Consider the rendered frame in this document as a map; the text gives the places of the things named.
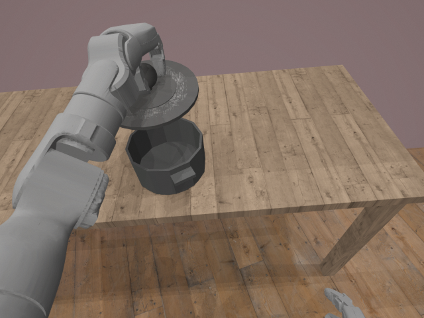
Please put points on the knob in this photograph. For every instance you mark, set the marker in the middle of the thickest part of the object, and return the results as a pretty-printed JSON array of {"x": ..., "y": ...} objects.
[{"x": 149, "y": 74}]

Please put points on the left robot forearm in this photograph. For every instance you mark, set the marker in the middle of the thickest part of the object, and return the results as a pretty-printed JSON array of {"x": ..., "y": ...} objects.
[{"x": 87, "y": 128}]

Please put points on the left robot upper arm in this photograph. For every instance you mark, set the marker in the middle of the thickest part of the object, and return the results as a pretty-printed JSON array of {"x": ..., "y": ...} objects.
[{"x": 64, "y": 193}]

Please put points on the table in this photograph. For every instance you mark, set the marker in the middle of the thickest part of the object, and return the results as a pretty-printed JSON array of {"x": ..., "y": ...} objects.
[{"x": 278, "y": 141}]

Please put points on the pot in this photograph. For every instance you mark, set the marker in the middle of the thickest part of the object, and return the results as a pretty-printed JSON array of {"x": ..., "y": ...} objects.
[{"x": 170, "y": 159}]

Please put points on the left robot hand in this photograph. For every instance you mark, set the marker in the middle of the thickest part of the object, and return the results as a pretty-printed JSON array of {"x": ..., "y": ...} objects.
[{"x": 150, "y": 42}]

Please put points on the lid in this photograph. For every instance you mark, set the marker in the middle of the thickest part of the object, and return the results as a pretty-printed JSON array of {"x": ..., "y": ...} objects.
[{"x": 172, "y": 96}]

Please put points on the right robot hand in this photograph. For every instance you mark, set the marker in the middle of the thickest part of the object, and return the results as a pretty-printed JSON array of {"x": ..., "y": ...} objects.
[{"x": 343, "y": 303}]

